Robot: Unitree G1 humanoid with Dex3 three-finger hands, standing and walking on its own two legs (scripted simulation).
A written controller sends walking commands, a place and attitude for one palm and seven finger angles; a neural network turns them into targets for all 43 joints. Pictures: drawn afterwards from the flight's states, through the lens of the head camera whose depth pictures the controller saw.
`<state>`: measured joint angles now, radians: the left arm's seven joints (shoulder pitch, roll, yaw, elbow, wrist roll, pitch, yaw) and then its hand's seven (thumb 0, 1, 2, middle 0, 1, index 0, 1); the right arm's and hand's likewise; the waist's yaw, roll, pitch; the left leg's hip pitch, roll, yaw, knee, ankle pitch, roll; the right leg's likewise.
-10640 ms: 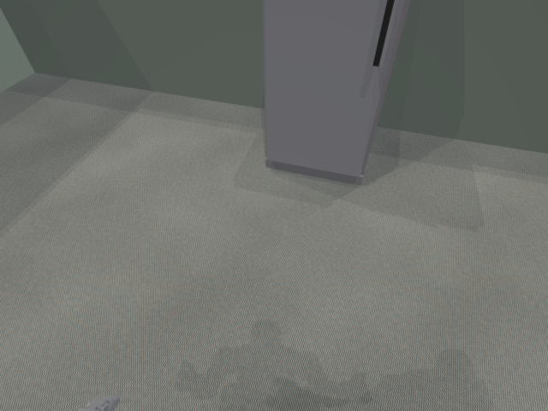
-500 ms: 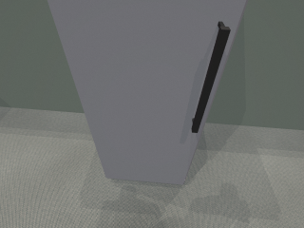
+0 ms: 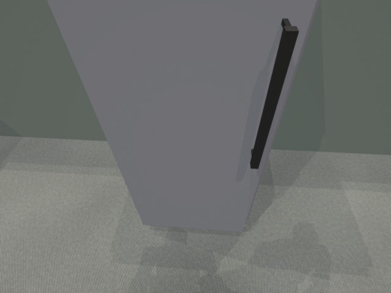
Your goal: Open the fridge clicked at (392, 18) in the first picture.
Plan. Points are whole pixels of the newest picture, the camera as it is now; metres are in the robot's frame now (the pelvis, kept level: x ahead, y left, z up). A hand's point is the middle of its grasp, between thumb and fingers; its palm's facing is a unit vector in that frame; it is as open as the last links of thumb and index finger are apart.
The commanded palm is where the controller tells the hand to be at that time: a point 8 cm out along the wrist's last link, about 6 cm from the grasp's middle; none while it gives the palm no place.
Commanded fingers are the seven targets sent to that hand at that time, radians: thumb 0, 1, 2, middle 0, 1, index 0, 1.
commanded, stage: look again from close up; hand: right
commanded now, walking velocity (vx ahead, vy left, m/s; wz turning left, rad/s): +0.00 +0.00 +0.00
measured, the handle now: (266, 109) +0.50 -0.14 +0.12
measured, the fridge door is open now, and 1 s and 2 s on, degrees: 0 0 0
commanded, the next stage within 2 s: raise the hand to about handle height in 0.52 s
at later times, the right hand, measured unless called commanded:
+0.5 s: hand out of the picture +0.01 -0.19 -0.18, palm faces -0.02 +0.98 -0.19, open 7.3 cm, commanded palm none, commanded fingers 0.00 -0.90 -0.90 0.20 0.30 0.20 0.30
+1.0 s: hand (299, 279) +0.18 -0.18 -0.03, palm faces +0.02 +1.00 +0.02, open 8.3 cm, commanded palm +0.13 -0.25 -0.03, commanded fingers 0.00 -0.43 -0.70 0.23 0.60 0.23 0.60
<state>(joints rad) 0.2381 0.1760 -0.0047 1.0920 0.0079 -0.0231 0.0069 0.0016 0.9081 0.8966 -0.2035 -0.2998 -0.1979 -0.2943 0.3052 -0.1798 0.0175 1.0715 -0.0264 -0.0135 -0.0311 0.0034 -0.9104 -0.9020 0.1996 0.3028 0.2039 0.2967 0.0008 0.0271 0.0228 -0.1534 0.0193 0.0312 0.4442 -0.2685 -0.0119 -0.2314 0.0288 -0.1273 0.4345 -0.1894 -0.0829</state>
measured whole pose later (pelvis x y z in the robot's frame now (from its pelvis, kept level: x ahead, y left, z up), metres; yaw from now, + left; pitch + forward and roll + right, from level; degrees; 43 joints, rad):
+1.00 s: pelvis -0.02 +0.02 -0.06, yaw -3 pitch +6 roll +0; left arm 0.20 0.26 0.02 0.55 -0.05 -0.20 0.00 0.01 0.90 0.90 -0.21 -0.30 -0.20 -0.29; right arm 0.32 -0.25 -0.19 0.27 0.29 -0.45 0.36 0.00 -0.66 -0.80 0.22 0.46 0.22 0.46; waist 0.03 0.04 -0.11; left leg -0.62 -0.02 0.06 0.96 -0.45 0.05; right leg -0.67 0.01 -0.08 0.93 -0.37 -0.06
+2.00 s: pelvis +0.00 -0.02 -0.03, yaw -5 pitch +3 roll +3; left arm 0.24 0.25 -0.07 0.54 -0.07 -0.23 0.09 0.01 0.90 0.90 -0.21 -0.30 -0.20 -0.30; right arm 0.10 -0.42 -0.35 0.17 0.35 -0.07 0.44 -0.01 0.45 -0.32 0.30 1.17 0.30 1.17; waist -0.02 -0.03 -0.07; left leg -0.39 -0.02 0.09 0.69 -0.36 0.00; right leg -0.50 0.04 -0.04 0.76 -0.33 -0.10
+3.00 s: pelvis +0.00 +0.01 -0.01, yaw -5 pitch +1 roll +2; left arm 0.26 0.28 -0.06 0.60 -0.08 -0.23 0.10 0.01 0.90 0.90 -0.21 -0.30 -0.20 -0.30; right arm -0.08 -0.44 -0.40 0.31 0.34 -0.07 0.48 -0.01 0.50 -0.30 0.30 1.20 0.31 1.20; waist -0.02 -0.04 -0.03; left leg -0.28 -0.03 0.10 0.58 -0.31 0.04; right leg -0.38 0.02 -0.02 0.63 -0.26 -0.06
